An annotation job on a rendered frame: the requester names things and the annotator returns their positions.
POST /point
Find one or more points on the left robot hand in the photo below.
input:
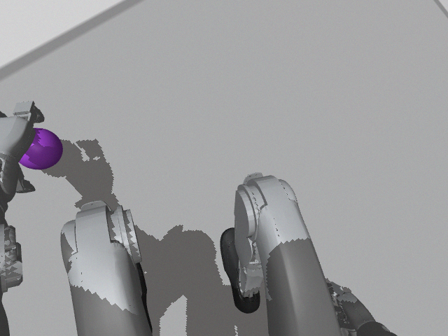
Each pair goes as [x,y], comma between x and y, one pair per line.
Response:
[17,134]

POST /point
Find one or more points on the left robot arm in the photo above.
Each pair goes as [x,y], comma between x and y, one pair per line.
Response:
[10,250]

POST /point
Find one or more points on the right robot foot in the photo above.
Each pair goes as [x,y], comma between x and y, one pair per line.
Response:
[231,266]

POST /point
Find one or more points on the right robot hand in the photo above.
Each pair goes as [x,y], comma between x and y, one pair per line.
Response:
[351,313]

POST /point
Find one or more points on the ball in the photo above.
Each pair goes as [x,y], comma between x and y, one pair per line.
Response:
[44,152]

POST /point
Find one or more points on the left robot foot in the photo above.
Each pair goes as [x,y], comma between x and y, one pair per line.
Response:
[144,292]

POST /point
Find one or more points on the right robot arm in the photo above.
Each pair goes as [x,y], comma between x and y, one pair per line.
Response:
[374,329]

